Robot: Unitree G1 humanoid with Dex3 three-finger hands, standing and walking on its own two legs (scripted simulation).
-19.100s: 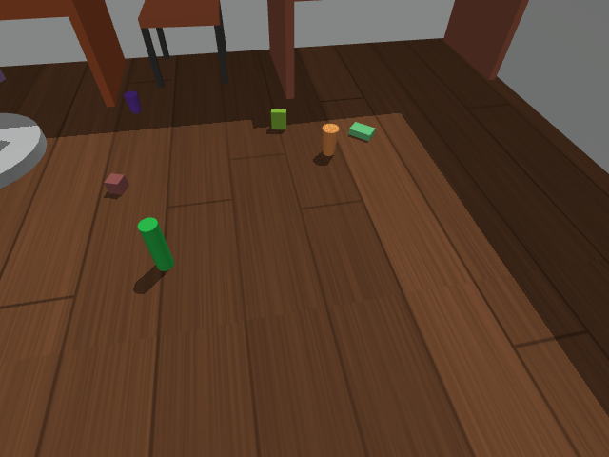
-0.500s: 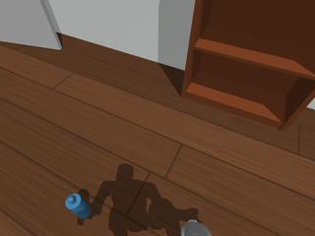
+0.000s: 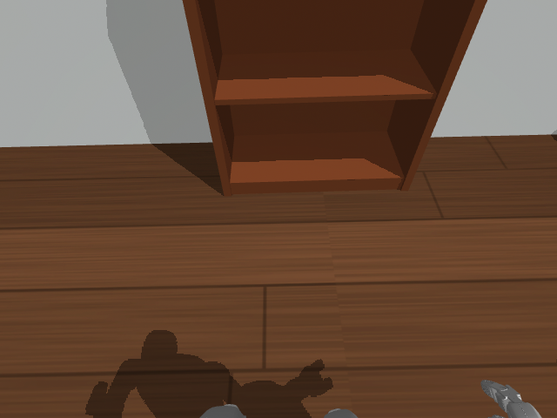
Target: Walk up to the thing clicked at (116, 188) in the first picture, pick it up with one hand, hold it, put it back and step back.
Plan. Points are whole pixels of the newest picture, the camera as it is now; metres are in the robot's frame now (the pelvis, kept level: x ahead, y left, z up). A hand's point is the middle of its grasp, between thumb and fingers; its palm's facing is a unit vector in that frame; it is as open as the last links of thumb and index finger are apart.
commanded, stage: walk up
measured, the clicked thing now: out of the picture -0.91 -1.09 -0.71
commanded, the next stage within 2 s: none
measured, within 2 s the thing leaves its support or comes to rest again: neither
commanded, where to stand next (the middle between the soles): +0.12 -0.03 m, yaw -55 degrees
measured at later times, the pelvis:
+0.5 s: pelvis +0.11 +0.04 +0.01, yaw -25 degrees
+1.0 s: pelvis +0.08 +0.03 -0.02, yaw -43 degrees
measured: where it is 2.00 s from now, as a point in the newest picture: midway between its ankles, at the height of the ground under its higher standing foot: outside the picture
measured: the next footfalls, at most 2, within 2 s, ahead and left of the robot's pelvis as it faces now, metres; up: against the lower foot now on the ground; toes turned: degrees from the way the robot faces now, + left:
right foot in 0.36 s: +0.11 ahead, -0.09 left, +0.00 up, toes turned -20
left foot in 0.62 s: +0.28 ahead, +0.12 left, +0.00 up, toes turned -26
